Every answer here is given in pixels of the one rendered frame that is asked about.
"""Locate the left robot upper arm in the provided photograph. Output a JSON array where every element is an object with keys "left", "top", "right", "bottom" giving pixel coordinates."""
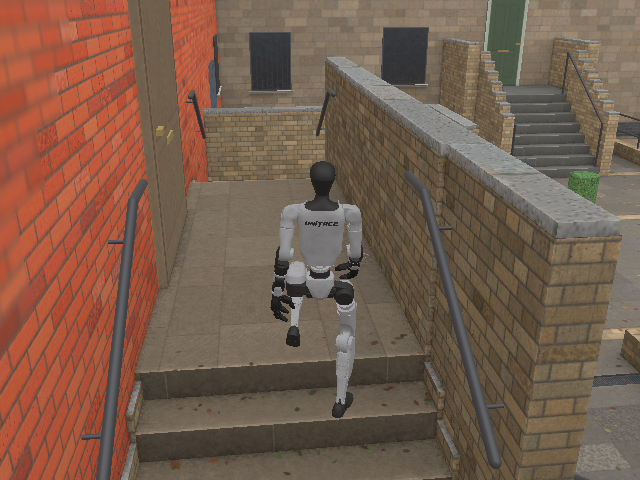
[{"left": 278, "top": 204, "right": 301, "bottom": 261}]

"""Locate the right robot hand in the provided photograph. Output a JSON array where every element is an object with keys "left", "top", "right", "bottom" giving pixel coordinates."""
[{"left": 335, "top": 262, "right": 359, "bottom": 279}]

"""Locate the left robot hand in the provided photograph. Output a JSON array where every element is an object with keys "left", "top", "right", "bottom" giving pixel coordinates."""
[{"left": 270, "top": 294, "right": 295, "bottom": 322}]

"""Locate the right robot shin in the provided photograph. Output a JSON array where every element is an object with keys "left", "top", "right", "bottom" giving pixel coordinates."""
[{"left": 336, "top": 336, "right": 355, "bottom": 405}]

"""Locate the right robot forearm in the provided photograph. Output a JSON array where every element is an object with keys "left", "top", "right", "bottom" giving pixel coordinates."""
[{"left": 348, "top": 245, "right": 363, "bottom": 270}]

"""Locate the left robot forearm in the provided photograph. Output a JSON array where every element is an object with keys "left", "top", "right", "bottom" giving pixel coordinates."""
[{"left": 271, "top": 246, "right": 289, "bottom": 297}]

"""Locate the right robot upper arm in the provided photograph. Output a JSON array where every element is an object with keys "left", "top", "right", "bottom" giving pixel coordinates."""
[{"left": 343, "top": 204, "right": 362, "bottom": 258}]

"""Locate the robot torso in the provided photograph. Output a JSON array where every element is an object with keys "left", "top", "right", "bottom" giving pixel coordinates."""
[{"left": 298, "top": 200, "right": 345, "bottom": 300}]

